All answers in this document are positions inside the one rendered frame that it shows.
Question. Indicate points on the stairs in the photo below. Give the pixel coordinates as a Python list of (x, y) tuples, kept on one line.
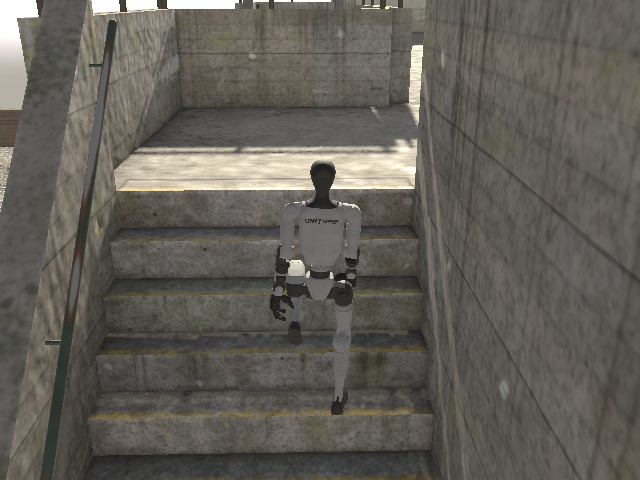
[(198, 380)]

